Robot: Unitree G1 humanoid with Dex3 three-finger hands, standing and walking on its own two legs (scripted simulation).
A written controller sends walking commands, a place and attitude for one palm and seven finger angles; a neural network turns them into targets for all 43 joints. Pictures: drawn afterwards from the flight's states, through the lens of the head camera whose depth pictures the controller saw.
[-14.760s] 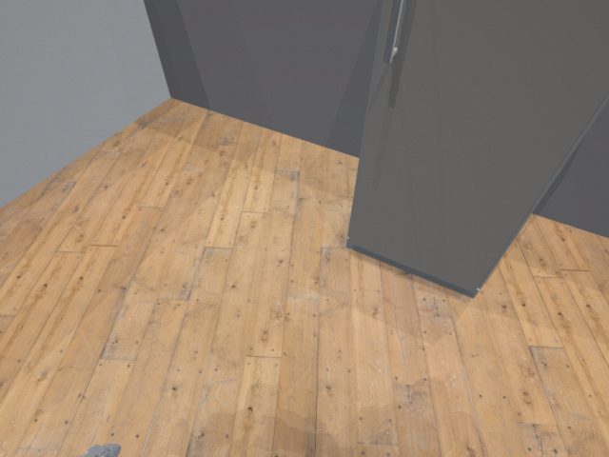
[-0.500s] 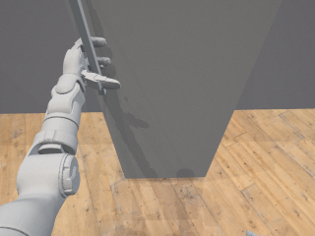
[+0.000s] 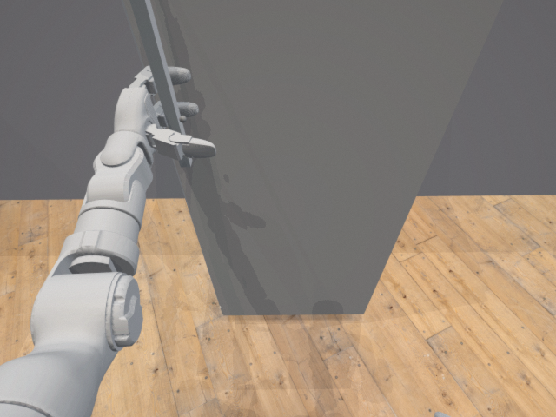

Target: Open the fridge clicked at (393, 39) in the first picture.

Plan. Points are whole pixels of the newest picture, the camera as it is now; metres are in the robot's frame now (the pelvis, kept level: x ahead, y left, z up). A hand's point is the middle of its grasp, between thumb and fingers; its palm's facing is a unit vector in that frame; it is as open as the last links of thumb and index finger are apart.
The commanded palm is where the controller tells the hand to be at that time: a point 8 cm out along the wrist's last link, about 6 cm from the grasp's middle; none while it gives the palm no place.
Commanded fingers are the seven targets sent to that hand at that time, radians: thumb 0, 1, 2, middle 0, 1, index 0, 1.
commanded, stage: grip the handle and tug to test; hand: left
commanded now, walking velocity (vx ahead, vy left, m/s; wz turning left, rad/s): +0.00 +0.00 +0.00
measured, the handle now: (165, 69) +0.53 +0.16 +0.25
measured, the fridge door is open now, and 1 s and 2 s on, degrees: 0 0 20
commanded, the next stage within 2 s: pull the door a little, standing still in 1.32 s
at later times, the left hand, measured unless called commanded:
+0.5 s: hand (185, 116) +0.48 +0.14 +0.20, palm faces +0.02 -1.00 -0.01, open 6.9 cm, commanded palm +0.45 +0.18 +0.20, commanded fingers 0.00 0.90 0.90 -0.45 -1.40 -0.45 -1.40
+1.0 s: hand (187, 116) +0.48 +0.13 +0.20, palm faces +0.02 -1.00 -0.01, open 5.1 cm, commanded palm +0.44 +0.18 +0.20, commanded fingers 0.00 0.90 0.90 -0.45 -1.40 -0.45 -1.40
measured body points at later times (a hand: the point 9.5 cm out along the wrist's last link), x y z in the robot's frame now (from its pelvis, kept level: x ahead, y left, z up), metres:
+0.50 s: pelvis +0.00 +0.00 +0.00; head +0.03 -0.01 +0.45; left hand +0.47 +0.19 +0.20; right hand +0.07 -0.26 -0.12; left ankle -0.01 +0.12 -0.74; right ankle +0.01 -0.14 -0.74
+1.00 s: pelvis +0.02 +0.00 +0.00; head +0.04 -0.02 +0.45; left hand +0.47 +0.19 +0.20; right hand +0.10 -0.26 -0.12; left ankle -0.01 +0.12 -0.74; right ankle +0.01 -0.14 -0.74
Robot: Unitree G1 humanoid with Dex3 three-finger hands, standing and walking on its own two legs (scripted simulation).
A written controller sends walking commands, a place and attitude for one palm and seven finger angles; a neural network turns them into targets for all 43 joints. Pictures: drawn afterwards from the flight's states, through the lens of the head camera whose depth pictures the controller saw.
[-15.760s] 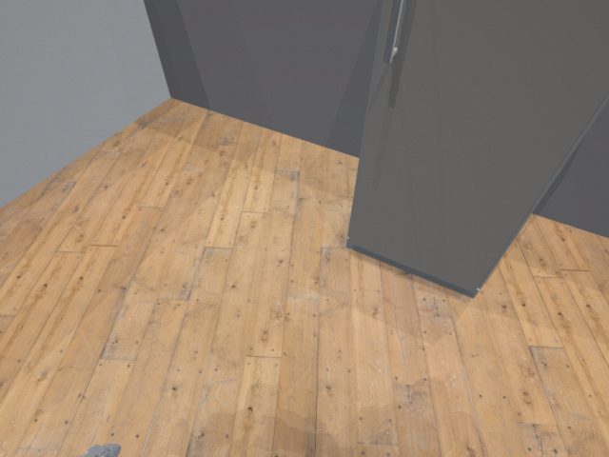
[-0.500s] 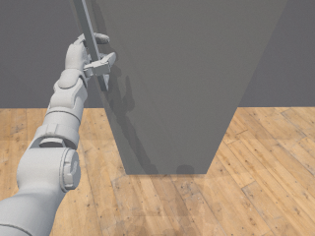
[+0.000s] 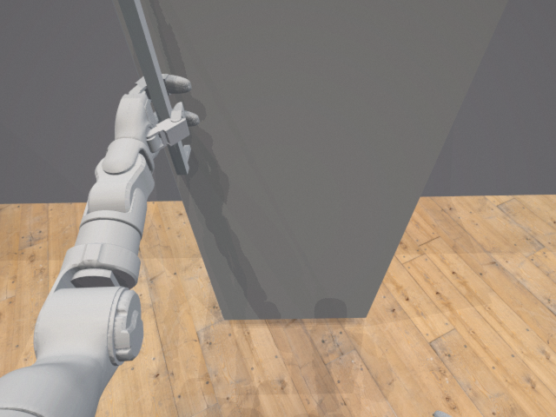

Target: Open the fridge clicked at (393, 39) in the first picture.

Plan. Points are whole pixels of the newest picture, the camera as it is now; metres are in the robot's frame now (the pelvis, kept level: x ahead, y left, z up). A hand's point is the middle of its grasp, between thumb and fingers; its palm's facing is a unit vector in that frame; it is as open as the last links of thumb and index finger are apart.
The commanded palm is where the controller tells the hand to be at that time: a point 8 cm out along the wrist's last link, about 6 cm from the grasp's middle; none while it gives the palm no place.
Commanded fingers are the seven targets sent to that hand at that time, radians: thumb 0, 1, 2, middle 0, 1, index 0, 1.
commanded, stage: grip the handle and tug to test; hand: left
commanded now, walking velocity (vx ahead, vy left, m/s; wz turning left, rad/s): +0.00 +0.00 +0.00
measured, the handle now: (159, 76) +0.51 +0.17 +0.25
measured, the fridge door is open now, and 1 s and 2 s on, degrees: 0 20 52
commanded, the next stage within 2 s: pull the door a little, standing still in 0.32 s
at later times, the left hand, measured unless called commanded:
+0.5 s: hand (179, 144) +0.42 +0.14 +0.20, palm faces +0.01 -1.00 -0.01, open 5.2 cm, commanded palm +0.39 +0.19 +0.20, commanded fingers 0.00 0.90 0.90 -0.45 -1.40 -0.45 -1.40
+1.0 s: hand (190, 217) +0.30 +0.10 +0.19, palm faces +0.02 -0.99 -0.17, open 6.1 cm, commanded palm +0.27 +0.16 +0.19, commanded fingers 0.00 0.90 0.90 -0.45 -1.40 -0.45 -1.40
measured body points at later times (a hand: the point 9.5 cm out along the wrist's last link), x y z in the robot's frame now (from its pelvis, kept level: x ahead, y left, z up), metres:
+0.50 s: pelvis +0.02 +0.00 +0.00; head +0.02 -0.02 +0.45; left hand +0.41 +0.19 +0.20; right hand +0.19 -0.23 -0.09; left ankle -0.02 +0.13 -0.74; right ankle -0.01 -0.14 -0.74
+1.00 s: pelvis -0.04 +0.00 +0.00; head -0.02 -0.03 +0.45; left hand +0.29 +0.16 +0.20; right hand +0.14 -0.24 -0.09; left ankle -0.02 +0.13 -0.74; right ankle -0.01 -0.14 -0.74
